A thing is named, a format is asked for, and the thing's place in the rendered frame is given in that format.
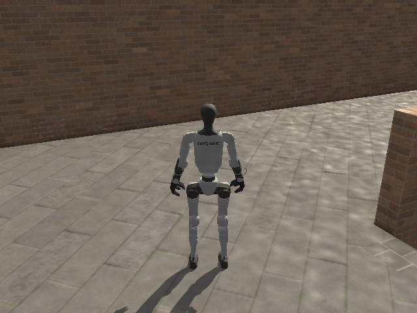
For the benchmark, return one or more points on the robot left forearm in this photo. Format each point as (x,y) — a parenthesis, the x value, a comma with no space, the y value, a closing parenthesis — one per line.
(177,173)

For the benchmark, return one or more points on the robot right forearm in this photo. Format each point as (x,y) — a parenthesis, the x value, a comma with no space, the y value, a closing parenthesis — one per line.
(238,172)

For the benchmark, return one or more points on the robot left hand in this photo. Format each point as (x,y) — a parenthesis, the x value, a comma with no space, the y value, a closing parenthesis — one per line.
(176,186)

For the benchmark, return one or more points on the right robot upper arm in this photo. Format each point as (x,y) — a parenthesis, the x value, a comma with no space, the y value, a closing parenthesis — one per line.
(232,148)

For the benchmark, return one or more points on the robot torso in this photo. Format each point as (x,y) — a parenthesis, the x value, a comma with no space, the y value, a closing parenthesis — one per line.
(208,152)

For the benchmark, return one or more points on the robot right hand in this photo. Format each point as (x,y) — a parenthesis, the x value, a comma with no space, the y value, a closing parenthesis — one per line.
(236,183)

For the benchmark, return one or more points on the robot right thigh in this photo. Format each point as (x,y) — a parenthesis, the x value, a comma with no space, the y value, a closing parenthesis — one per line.
(224,191)

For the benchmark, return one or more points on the left robot upper arm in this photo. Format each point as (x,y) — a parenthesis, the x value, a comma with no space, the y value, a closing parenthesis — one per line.
(184,149)

